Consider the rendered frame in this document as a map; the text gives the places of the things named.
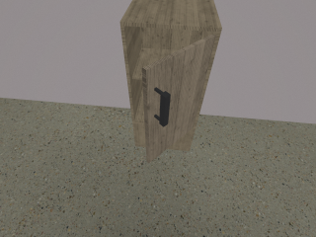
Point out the cupboard door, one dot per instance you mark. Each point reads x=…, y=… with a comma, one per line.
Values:
x=182, y=74

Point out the handle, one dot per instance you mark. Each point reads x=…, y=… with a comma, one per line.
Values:
x=165, y=99

